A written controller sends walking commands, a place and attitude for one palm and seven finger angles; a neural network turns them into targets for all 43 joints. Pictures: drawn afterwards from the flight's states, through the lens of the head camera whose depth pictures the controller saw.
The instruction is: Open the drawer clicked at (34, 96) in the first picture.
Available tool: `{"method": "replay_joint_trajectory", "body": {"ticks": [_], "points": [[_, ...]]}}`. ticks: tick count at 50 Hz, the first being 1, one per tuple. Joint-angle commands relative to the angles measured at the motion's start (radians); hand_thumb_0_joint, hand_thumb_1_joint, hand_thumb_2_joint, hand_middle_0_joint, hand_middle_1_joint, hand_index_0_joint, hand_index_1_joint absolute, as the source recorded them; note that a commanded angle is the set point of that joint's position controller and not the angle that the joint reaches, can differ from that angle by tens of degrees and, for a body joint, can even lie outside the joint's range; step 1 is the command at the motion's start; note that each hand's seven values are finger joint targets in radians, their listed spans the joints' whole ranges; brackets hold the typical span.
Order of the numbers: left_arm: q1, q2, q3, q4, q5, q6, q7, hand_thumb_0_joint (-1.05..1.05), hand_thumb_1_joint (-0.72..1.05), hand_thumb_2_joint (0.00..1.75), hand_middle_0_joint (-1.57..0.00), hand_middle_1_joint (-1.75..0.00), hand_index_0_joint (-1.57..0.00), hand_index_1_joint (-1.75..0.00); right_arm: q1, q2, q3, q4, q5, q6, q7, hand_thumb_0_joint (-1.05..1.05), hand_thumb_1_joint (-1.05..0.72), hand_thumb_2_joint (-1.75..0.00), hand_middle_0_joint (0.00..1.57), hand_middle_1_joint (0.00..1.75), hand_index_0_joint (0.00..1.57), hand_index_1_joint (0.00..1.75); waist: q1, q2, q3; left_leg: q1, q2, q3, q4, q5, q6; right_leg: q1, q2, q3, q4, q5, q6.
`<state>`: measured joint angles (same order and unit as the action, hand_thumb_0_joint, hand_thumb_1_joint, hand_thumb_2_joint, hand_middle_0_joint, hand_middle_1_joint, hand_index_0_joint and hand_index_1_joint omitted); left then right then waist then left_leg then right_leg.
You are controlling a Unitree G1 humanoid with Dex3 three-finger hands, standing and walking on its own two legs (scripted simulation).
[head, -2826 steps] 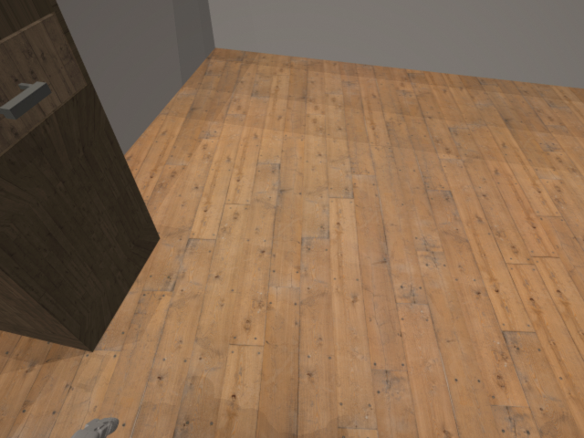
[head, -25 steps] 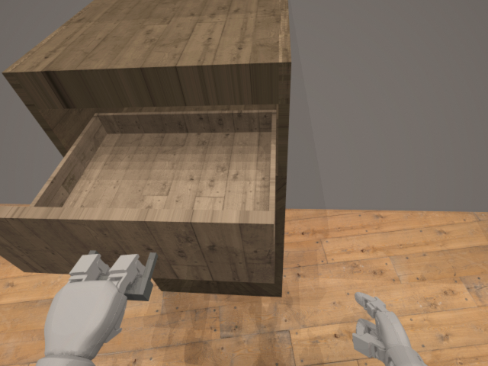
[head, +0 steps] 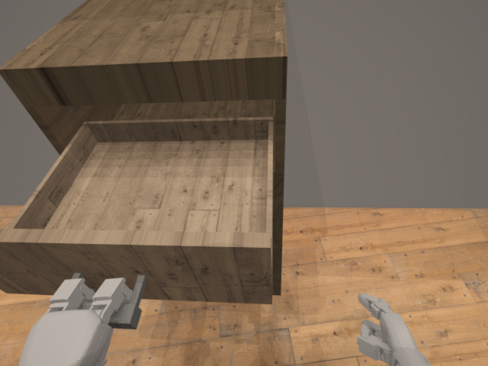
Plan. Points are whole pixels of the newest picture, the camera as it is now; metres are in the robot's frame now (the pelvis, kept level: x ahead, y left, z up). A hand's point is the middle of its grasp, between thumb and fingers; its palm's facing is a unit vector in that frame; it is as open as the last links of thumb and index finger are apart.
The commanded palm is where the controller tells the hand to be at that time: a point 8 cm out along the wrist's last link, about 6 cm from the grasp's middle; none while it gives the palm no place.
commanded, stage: pull the drawer open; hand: left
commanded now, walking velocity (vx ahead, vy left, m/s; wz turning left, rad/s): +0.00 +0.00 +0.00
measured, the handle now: (101, 298) +0.19 +0.23 +0.08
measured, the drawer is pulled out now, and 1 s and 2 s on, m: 0.30 0.29 0.29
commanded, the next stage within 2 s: open the thumb to release the handle in 0.12 s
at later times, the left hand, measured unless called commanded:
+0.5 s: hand (98, 331) +0.15 +0.22 +0.07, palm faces +0.08 -0.12 -0.99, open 7.8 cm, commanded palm +0.11 +0.22 +0.12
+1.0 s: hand (101, 333) +0.15 +0.22 +0.06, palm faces +0.07 -0.14 -0.99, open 13.8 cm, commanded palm +0.12 +0.22 +0.12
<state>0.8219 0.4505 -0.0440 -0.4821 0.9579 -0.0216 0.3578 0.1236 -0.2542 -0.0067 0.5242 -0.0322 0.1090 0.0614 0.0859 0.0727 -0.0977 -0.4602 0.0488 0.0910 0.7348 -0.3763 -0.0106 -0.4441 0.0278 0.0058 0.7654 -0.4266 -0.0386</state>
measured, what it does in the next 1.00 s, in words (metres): stands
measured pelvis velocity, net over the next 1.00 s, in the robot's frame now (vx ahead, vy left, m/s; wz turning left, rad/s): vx -0.01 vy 0.00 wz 0.03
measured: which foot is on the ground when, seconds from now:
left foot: down 0.00-1.00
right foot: down 0.00-1.00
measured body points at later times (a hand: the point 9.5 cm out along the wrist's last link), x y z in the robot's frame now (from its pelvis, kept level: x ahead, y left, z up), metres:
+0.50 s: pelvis +0.00 +0.00 +0.00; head +0.01 -0.04 +0.45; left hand +0.14 +0.22 +0.12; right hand +0.22 -0.20 -0.10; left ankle +0.00 +0.13 -0.71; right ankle -0.02 -0.09 -0.71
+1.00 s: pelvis -0.01 +0.00 +0.00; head +0.01 -0.03 +0.45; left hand +0.14 +0.22 +0.12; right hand +0.22 -0.20 -0.09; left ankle +0.00 +0.13 -0.71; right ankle -0.02 -0.09 -0.71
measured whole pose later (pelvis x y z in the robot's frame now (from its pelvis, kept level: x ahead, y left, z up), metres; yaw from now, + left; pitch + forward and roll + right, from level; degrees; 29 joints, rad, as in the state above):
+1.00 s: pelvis -0.01 +0.00 +0.00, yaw +2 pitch +5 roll +1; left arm 0.61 0.38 -0.09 -0.39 1.01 0.01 0.32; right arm 0.11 -0.25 -0.01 0.56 -0.04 0.09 0.04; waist 0.12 0.07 -0.07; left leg -0.44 0.03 0.06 0.71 -0.35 0.00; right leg -0.41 0.01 -0.02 0.73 -0.41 -0.03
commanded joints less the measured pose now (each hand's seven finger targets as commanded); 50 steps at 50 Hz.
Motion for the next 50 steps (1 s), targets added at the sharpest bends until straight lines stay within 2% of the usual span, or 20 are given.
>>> {"method": "replay_joint_trajectory", "body": {"ticks": [1,3,5,10,11,12,13,15,20,22,24,27,31,39,40,41,45,47,49,50], "points": [[0.112,0.104,0.177,-0.201,-0.025,0.031,0.081,0.0,0.9,0.9,-0.4,-1.35,-0.4,-1.35,-0.142,-0.089,-0.036,-0.178,0.0,-0.06,-0.002,0.0,-0.9,-0.9,0.2,0.3,0.2,0.3,0.033,-0.078,-0.095,0.155,-0.043,-0.071,-0.024,0.292,0.021,-0.038,-0.027,0.093,-0.151,0.337,0.008],[0.124,0.114,0.184,-0.195,-0.027,0.029,0.082,0.0,0.9,0.9,-0.4,-1.35,-0.4,-1.35,-0.142,-0.091,-0.036,-0.181,0.001,-0.061,-0.003,0.0,-0.9,-0.9,0.2,0.3,0.2,0.3,0.035,-0.1,-0.099,0.147,-0.044,-0.07,-0.021,0.287,0.022,-0.034,-0.029,0.098,-0.152,0.346,0.01],[0.146,0.111,0.18,-0.206,-0.026,0.035,0.086,0.0,0.9,0.9,-0.4,-1.35,-0.4,-1.35,-0.145,-0.091,-0.031,-0.186,0.003,-0.061,0.001,0.0,-0.9,-0.9,0.2,0.3,0.2,0.3,0.04,-0.069,-0.105,0.154,-0.042,-0.07,-0.02,0.298,0.019,-0.036,-0.03,0.106,-0.147,0.336,0.007],[0.186,0.117,0.189,-0.214,-0.029,0.04,0.093,0.0,0.9,0.9,-0.4,-1.35,-0.4,-1.35,-0.146,-0.091,-0.03,-0.188,0.006,-0.061,0.006,0.0,-0.9,-0.9,0.2,0.3,0.2,0.3,0.044,-0.078,-0.117,0.145,-0.035,-0.074,-0.014,0.341,0.018,-0.019,-0.028,0.104,-0.131,0.387,0.01],[-0.2,0.163,0.21,-0.174,0.016,0.041,0.092,0.0,0.9,0.9,-0.4,-1.35,-0.4,-1.35,-0.139,-0.096,-0.027,-0.129,-0.011,-0.042,-0.01,0.0,-0.9,-0.9,0.2,0.3,0.2,0.3,-0.041,-0.104,-0.032,0.127,-0.054,-0.092,-0.011,0.232,0.02,-0.126,-0.025,0.1,-0.144,0.293,0.006],[-0.194,0.152,0.234,-0.16,0.02,0.034,0.096,0.0,0.83,0.87,-0.4,-1.34,-0.4,-1.34,-0.136,-0.079,-0.04,-0.146,-0.016,-0.051,-0.025,0.0,-0.9,-0.9,0.2,0.3,0.2,0.3,0.0,-0.084,-0.043,0.145,-0.054,-0.083,-0.022,0.179,0.026,-0.105,-0.025,0.087,-0.169,0.211,0.006],[-0.161,0.147,0.231,-0.119,0.027,0.029,0.096,0.0,0.76,0.84,-0.39,-1.34,-0.39,-1.34,-0.132,-0.074,-0.041,-0.14,-0.013,-0.062,-0.03,0.0,-0.9,-0.9,0.2,0.3,0.2,0.3,0.004,-0.065,-0.054,0.159,-0.06,-0.081,-0.022,0.167,0.026,-0.112,-0.023,0.092,-0.173,0.182,0.0],[-0.152,0.088,0.171,-0.123,-0.004,0.038,0.072,0.0,0.62,0.78,-0.38,-1.32,-0.38,-1.32,-0.131,-0.072,-0.043,-0.139,-0.001,-0.07,-0.032,0.0,-0.9,-0.9,0.2,0.3,0.2,0.3,0.005,-0.045,-0.103,0.185,-0.057,-0.081,-0.032,0.194,0.03,-0.078,-0.024,0.062,-0.159,0.21,0.001],[-0.174,0.103,0.138,-0.119,0.007,0.066,0.028,0.0,0.27,0.63,-0.35,-1.28,-0.35,-1.28,-0.148,-0.069,-0.027,-0.133,0.005,-0.068,-0.038,0.0,-0.9,-0.9,0.2,0.3,0.2,0.3,0.019,-0.073,-0.1,0.176,-0.052,-0.076,-0.056,0.243,0.026,-0.023,-0.026,0.052,-0.164,0.272,0.008],[-0.178,0.109,0.131,-0.098,0.009,0.072,0.008,0.0,0.13,0.57,-0.35,-1.27,-0.35,-1.27,-0.156,-0.07,-0.021,-0.133,0.01,-0.068,-0.042,0.0,-0.9,-0.9,0.2,0.3,0.2,0.3,0.02,-0.104,-0.063,0.161,-0.053,-0.073,-0.07,0.228,0.029,-0.008,-0.025,0.045,-0.18,0.275,0.014],[-0.206,0.122,0.135,-0.105,0.013,0.08,-0.004,0.0,-0.01,0.51,-0.33,-1.25,-0.33,-1.25,-0.17,-0.073,-0.016,-0.135,0.011,-0.069,-0.047,0.0,-0.9,-0.9,0.2,0.3,0.2,0.3,0.023,-0.073,-0.061,0.177,-0.055,-0.069,-0.079,0.218,0.026,-0.001,-0.025,0.068,-0.203,0.253,0.009],[-0.194,0.096,0.107,-0.103,0.011,0.071,-0.023,0.0,-0.22,0.42,-0.32,-1.23,-0.32,-1.23,-0.161,-0.068,-0.013,-0.134,0.009,-0.074,-0.047,0.0,-0.9,-0.9,0.2,0.3,0.2,0.3,0.026,-0.089,-0.052,0.186,-0.056,-0.067,-0.088,0.237,0.03,0.017,-0.027,0.052,-0.208,0.289,0.015],[-0.156,0.101,0.125,-0.094,-0.003,0.055,-0.034,0.0,-0.5,0.3,-0.3,-1.2,-0.3,-1.2,-0.157,-0.07,-0.009,-0.131,0.01,-0.076,-0.046,0.0,-0.9,-0.9,0.2,0.3,0.2,0.3,0.031,-0.112,-0.047,0.182,-0.057,-0.065,-0.097,0.246,0.03,0.049,-0.029,0.053,-0.219,0.333,0.019],[-0.167,0.111,0.141,-0.111,0.007,0.036,-0.016,0.0,-0.5,0.3,-0.3,-1.2,-0.3,-1.2,-0.164,-0.078,-0.015,-0.135,0.003,-0.073,-0.038,0.0,-0.9,-0.9,0.2,0.3,0.2,0.3,0.031,-0.059,-0.056,0.201,-0.058,-0.068,-0.096,0.247,0.022,0.025,-0.024,0.071,-0.228,0.299,0.008],[-0.18,0.102,0.132,-0.118,0.013,0.034,-0.013,0.0,-0.5,0.3,-0.3,-1.2,-0.3,-1.2,-0.155,-0.072,-0.016,-0.134,0.0,-0.072,-0.034,0.0,-0.9,-0.9,0.2,0.3,0.2,0.3,0.029,-0.077,-0.058,0.202,-0.057,-0.07,-0.094,0.244,0.024,0.011,-0.026,0.063,-0.222,0.28,0.009],[-0.13,0.011,0.047,-0.031,0.017,0.03,-0.02,0.0,-0.5,0.3,-0.3,-1.2,-0.3,-1.2,-0.149,-0.059,-0.017,-0.123,-0.004,-0.074,-0.027,0.0,-0.9,-0.9,0.2,0.3,0.2,0.3,0.018,-0.096,-0.003,0.172,-0.061,-0.071,-0.089,0.237,0.028,-0.004,-0.022,0.031,-0.208,0.286,0.012],[-0.238,0.068,0.071,-0.13,0.046,0.027,0.002,0.0,-0.5,0.3,-0.3,-1.2,-0.3,-1.2,-0.142,-0.069,-0.029,-0.138,-0.01,-0.073,-0.022,0.0,-0.9,-0.9,0.2,0.3,0.2,0.3,0.025,-0.053,-0.107,0.209,-0.055,-0.076,-0.076,0.241,0.024,-0.03,-0.022,0.061,-0.194,0.236,-0.001],[-0.22,0.058,0.067,-0.07,0.047,0.033,0.004,0.0,-0.5,0.3,-0.3,-1.2,-0.3,-1.2,-0.143,-0.065,-0.027,-0.125,-0.005,-0.074,-0.024,0.0,-0.9,-0.9,0.2,0.3,0.2,0.3,0.017,-0.085,-0.079,0.185,-0.058,-0.079,-0.074,0.241,0.025,-0.023,-0.018,0.046,-0.185,0.259,0.002],[-0.247,0.077,0.087,-0.082,0.046,0.044,0.006,0.0,-0.5,0.3,-0.3,-1.2,-0.3,-1.2,-0.162,-0.068,-0.027,-0.128,0.0,-0.073,-0.027,0.0,-0.9,-0.9,0.2,0.3,0.2,0.3,0.02,-0.065,-0.089,0.186,-0.055,-0.08,-0.077,0.241,0.023,-0.012,-0.013,0.062,-0.187,0.27,-0.003],[-0.255,0.058,0.058,-0.091,0.049,0.049,0.002,0.0,-0.5,0.3,-0.3,-1.2,-0.3,-1.2,-0.15,-0.062,-0.024,-0.13,-0.004,-0.073,-0.025,0.0,-0.9,-0.9,0.2,0.3,0.2,0.3,0.02,-0.076,-0.106,0.19,-0.057,-0.079,-0.072,0.24,0.025,-0.016,-0.02,0.052,-0.178,0.261,0.001]]}}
